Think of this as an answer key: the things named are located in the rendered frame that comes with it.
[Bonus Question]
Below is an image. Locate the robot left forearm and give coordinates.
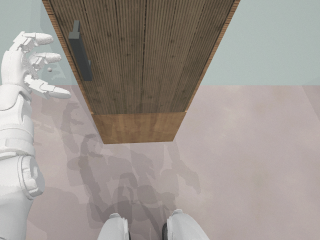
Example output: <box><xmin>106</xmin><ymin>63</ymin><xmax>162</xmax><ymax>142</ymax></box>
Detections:
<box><xmin>0</xmin><ymin>84</ymin><xmax>36</xmax><ymax>161</ymax></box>

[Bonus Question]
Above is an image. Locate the robot thigh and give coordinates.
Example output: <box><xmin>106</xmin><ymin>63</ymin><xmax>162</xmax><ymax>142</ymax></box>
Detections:
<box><xmin>167</xmin><ymin>213</ymin><xmax>210</xmax><ymax>240</ymax></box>
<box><xmin>97</xmin><ymin>217</ymin><xmax>129</xmax><ymax>240</ymax></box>

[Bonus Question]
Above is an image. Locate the cupboard door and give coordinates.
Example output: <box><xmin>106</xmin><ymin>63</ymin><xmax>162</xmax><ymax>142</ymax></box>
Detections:
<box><xmin>48</xmin><ymin>0</ymin><xmax>236</xmax><ymax>115</ymax></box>

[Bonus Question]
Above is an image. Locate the robot right thigh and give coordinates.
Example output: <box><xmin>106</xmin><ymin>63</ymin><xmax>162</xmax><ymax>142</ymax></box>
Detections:
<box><xmin>167</xmin><ymin>213</ymin><xmax>210</xmax><ymax>240</ymax></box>

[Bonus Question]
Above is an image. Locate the robot left hand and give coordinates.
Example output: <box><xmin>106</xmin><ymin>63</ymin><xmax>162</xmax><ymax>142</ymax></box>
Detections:
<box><xmin>1</xmin><ymin>31</ymin><xmax>72</xmax><ymax>100</ymax></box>

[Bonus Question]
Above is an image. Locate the handle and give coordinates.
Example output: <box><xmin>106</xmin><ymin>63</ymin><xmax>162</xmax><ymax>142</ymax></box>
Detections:
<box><xmin>68</xmin><ymin>20</ymin><xmax>93</xmax><ymax>81</ymax></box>

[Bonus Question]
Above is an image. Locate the robot left thigh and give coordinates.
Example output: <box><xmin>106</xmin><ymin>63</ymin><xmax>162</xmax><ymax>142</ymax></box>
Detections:
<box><xmin>97</xmin><ymin>217</ymin><xmax>129</xmax><ymax>240</ymax></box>

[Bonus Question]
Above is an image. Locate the left robot upper arm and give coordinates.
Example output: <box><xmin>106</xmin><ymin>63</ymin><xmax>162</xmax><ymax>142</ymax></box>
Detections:
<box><xmin>0</xmin><ymin>155</ymin><xmax>45</xmax><ymax>240</ymax></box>

